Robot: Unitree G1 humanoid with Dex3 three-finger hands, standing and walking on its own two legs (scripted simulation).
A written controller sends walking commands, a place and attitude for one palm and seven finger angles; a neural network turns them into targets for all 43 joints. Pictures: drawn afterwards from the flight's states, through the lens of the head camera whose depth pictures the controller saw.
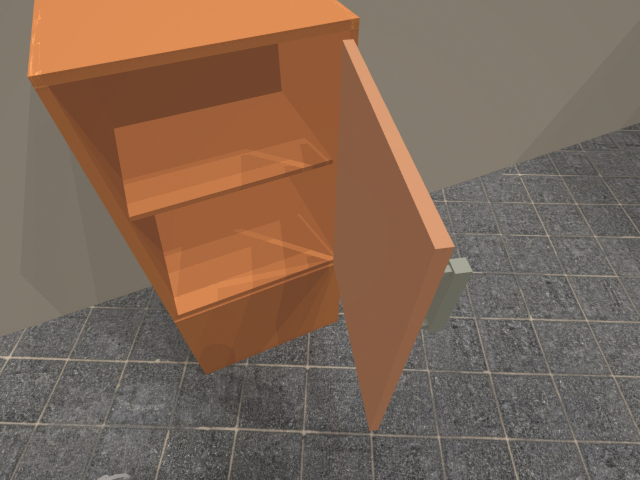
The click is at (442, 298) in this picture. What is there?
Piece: cupboard door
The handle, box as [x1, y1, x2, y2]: [421, 257, 472, 332]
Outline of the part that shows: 465,257 450,259 447,264 421,326 421,328 426,328 428,332 442,330 472,272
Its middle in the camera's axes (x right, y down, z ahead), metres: +0.14 +0.08 +0.50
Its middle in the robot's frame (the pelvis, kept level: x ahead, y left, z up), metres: +0.33 -0.12 +0.04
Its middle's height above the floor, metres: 0.81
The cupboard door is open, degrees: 74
